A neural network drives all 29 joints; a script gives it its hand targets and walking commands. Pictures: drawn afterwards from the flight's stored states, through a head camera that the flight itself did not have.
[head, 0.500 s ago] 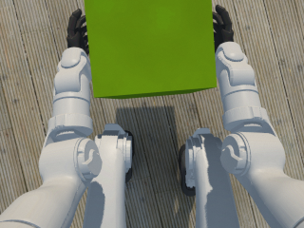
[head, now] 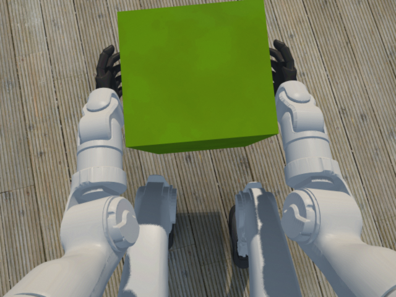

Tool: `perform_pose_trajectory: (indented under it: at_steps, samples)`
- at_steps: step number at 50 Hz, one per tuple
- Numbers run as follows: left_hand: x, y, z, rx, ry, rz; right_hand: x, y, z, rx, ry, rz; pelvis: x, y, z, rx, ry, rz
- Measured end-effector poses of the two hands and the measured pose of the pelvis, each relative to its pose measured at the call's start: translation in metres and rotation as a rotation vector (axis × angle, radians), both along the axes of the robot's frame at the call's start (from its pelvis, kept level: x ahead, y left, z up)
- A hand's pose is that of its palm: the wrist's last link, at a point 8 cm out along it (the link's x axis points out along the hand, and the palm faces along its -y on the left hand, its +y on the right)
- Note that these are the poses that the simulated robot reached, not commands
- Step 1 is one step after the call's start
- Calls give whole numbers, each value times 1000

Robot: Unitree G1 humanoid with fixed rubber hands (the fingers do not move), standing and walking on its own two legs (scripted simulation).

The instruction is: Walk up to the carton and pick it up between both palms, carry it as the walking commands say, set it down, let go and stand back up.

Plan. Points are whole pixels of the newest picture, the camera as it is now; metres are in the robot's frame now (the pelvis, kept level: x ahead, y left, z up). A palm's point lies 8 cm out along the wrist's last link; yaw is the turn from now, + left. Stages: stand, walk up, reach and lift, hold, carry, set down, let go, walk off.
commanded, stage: reach and lift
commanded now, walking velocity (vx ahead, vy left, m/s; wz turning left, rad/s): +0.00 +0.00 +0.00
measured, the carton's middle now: (197, 96) +0.49 +0.04 -0.13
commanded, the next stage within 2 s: none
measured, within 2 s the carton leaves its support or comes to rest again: neither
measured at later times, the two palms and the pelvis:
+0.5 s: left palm (90, 81) +0.45 +0.21 +0.01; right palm (301, 71) +0.48 -0.12 +0.01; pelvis +0.02 +0.00 +0.06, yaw +0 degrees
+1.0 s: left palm (63, 68) +0.44 +0.21 +0.08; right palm (329, 57) +0.47 -0.12 +0.08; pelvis +0.04 +0.00 +0.13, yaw +1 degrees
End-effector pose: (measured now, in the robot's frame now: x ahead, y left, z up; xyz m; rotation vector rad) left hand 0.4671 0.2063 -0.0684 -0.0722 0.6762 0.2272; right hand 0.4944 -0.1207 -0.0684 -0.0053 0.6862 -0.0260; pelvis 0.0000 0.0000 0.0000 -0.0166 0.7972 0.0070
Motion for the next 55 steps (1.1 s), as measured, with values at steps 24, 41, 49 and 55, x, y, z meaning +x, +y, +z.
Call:
perform_pose_trajectory:
  at_steps: [24,41,49,55]
  samples:
    - [-14,0,73,-6,5,5,-12,0,74,11,5,2,19,2,61,-1,-50,6]
    - [-24,0,123,-7,8,5,-22,-1,124,11,8,6,35,3,105,0,-103,9]
    - [-29,-1,147,-5,11,2,-27,-2,148,10,11,8,42,3,127,2,-132,10]
    - [-33,-1,166,-3,14,-2,-31,-2,167,8,12,9,47,4,144,3,-157,11]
